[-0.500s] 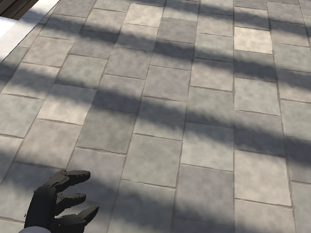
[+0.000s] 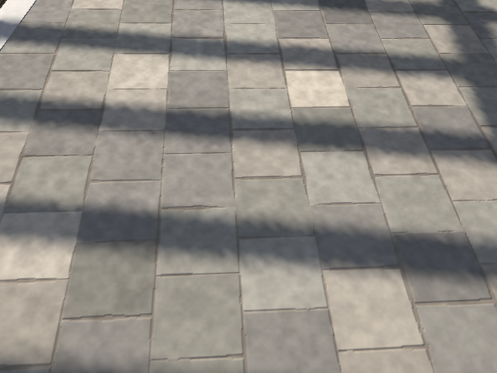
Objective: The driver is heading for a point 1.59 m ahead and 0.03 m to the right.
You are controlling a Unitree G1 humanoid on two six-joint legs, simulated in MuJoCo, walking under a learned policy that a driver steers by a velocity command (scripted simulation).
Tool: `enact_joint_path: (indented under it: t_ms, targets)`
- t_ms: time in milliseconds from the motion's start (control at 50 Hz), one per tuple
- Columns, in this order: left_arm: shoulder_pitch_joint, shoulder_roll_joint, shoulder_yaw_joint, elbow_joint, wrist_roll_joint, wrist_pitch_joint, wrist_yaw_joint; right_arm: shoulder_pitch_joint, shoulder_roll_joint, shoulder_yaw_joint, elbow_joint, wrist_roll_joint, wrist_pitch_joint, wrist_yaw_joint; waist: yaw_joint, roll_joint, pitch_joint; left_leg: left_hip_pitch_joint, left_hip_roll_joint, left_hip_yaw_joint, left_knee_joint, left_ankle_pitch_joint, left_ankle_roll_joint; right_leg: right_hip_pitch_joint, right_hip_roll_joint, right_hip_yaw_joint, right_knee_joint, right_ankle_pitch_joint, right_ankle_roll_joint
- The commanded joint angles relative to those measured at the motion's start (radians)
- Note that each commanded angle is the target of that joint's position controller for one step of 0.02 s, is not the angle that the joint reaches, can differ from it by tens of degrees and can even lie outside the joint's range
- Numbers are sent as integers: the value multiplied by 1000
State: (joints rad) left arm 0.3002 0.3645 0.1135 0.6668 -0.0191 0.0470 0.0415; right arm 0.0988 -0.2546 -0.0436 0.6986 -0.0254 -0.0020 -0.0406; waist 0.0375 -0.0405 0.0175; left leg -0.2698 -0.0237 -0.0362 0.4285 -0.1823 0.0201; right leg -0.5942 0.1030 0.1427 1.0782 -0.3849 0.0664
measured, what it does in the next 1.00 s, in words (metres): steps on the spot: right foot, then left foot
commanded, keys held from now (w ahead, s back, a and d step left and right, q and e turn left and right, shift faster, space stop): e+shift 0.22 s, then shift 0.08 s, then q+shift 0.70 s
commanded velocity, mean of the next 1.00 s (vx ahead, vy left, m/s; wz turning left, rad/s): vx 0.01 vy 0.00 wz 0.07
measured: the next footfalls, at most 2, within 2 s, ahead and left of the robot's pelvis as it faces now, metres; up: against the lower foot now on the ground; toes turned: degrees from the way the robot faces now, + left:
right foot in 0.32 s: +0.02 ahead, -0.17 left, +0.00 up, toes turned -21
left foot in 0.84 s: +0.07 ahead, +0.08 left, +0.00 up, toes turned +7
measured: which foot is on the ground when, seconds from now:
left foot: down 0.00-0.32, up 0.34-0.82, down 0.84-1.00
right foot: up 0.00-0.30, down 0.32-0.84, up 0.86-1.00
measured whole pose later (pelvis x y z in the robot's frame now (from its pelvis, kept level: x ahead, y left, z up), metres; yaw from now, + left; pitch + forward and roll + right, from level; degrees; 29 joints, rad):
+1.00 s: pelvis +0.02 -0.01 +0.00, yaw +8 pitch +3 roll -2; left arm 0.06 0.33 0.11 0.70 0.01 0.01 0.03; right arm 0.22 -0.33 -0.10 0.60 0.02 0.03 -0.01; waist 0.00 -0.04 0.06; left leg -0.34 -0.03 -0.02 0.52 -0.24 0.07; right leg -0.55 -0.02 0.02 1.16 -0.44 0.06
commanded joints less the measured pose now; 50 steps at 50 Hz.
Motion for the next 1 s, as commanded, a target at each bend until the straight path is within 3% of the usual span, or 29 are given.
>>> enact_joint_path:
  t_ms: [20,80,180,220,260,300,320,340,360,380,400,420,460,500,600,680,740,780,820,840,860,880,900,920,940,960,1000]
  targets:
    - [44,58,13,-67,-3,4,-3,-88,-104,-22,-93,5,-13,-14,2,151,-31,85,248,-108,-150,189,177,-125,-108,-75,210,52,53]
    - [-67,29,-7,-131,-7,-4,-19,7,-136,-35,-68,1,3,-22,-65,162,-43,210,273,-68,-139,257,211,-173,-168,-106,68,85,88]
    - [-108,8,-24,-173,-2,-3,-53,14,-212,-70,-60,8,10,1,-73,185,-80,199,327,39,-113,359,212,-4,-195,-170,-160,73,49]
    - [-111,22,-18,-175,-3,7,-60,9,-227,-81,-55,21,5,14,-66,200,-85,189,344,76,-90,381,192,72,-180,-204,-248,64,18]
    - [-122,25,-13,-184,-2,18,-65,31,-231,-87,-41,46,-6,26,-61,206,-93,193,358,73,-44,393,169,149,-157,-208,-370,44,-22]
    - [-53,33,0,-158,2,21,-64,29,-212,-83,-24,74,-14,32,-7,181,-114,140,324,124,82,346,98,334,-109,-217,-622,210,-85]
    - [-3,89,17,-139,8,17,-50,95,-158,-64,0,61,-20,39,-3,55,-153,-13,258,187,227,218,22,556,-146,-127,-703,473,-127]
    - [12,204,32,-162,24,8,-30,105,-75,-23,-51,-11,-26,53,-32,-292,-216,-345,136,235,549,-458,-80,803,-468,238,-622,1007,-261]
    - [-13,148,10,-173,45,-11,-31,71,-127,-40,-36,1,-24,48,25,-208,-304,-400,108,92,724,-528,-105,705,-573,252,-637,1012,-420]
    - [-24,64,-19,-150,57,-28,-42,27,-166,-49,-21,39,-12,43,45,-107,-274,-352,132,34,749,-467,-92,629,-486,126,-660,873,-388]
    - [-84,18,-35,-120,52,-41,-46,49,-138,-44,-5,55,-1,38,-1,-101,-207,-347,140,16,688,-411,-81,579,-410,37,-674,729,-322]
    - [-137,-1,-42,-113,43,-47,-45,73,-135,-43,23,48,12,28,-20,-91,-170,-321,139,6,661,-343,-89,533,-378,-18,-687,661,-283]
    - [-200,8,-44,-100,52,-55,-34,133,-163,-56,46,44,31,18,-56,-118,-117,-215,93,1,681,-235,-111,403,-356,-114,-721,674,-276]
    - [-215,41,-29,-95,52,-48,-16,138,-188,-67,28,53,37,11,-50,-118,-89,-267,80,22,696,-214,-123,428,-386,-120,-751,591,-290]
    - [-205,24,-24,-61,48,-37,11,105,-135,-58,-33,46,57,15,-24,-81,-40,-349,133,27,622,-193,-130,483,-453,-127,-802,378,-303]
    - [-224,45,-7,-46,41,-38,2,91,-104,-52,-86,41,63,36,-25,-68,-44,-294,149,68,507,-207,-102,487,-473,-193,-792,426,-304]
    - [-232,70,9,-36,25,-40,-12,92,-108,-58,-120,45,71,53,-32,-76,-67,-229,134,111,416,-217,-66,507,-490,-241,-746,533,-281]
    - [-238,83,18,-30,8,-42,-23,95,-112,-66,-139,50,83,63,-41,-85,-84,-180,119,135,334,-211,-36,529,-499,-267,-698,565,-246]
    - [-244,77,22,-12,-12,-38,-33,147,-118,-79,-137,53,89,64,-83,-64,-102,-47,76,168,161,-86,11,493,-470,-331,-579,531,-172]
    - [-191,49,19,17,-12,-37,-42,215,-163,-101,-119,47,85,48,-105,25,-119,93,51,120,52,82,58,414,-399,-383,-427,457,-108]
    - [-221,8,8,-19,22,-41,-44,293,-318,-146,-125,42,75,25,-123,311,-119,305,261,-220,-4,601,167,101,-269,-442,-82,46,-9]
    - [-308,-21,-7,-92,47,-50,-35,254,-371,-141,-159,4,47,33,-101,394,-192,335,410,-543,-35,651,377,-133,-117,-242,162,-332,39]
    - [-350,32,6,-84,38,-51,-31,241,-319,-130,-165,7,17,49,-138,218,-222,340,401,-479,-69,526,376,-174,-131,-114,235,-310,25]
    - [-366,23,3,-91,21,-57,-25,218,-297,-120,-153,21,0,45,-109,172,-168,309,348,-412,-76,428,321,-192,-134,-84,215,-216,-5]
    - [-337,26,6,-72,26,-60,-14,160,-273,-113,-158,43,-1,36,-69,102,-129,274,298,-356,-69,365,264,-197,-152,-64,157,-119,-15]
    - [-312,52,14,-63,36,-59,-6,101,-243,-101,-173,57,6,26,-38,112,-113,230,272,-325,-70,349,233,-173,-157,-54,109,-50,-18]
    - [-268,44,14,-42,37,-60,-11,64,-234,-93,-197,46,15,11,-14,132,-136,180,230,-302,-72,385,219,-98,-121,-56,87,32,-9]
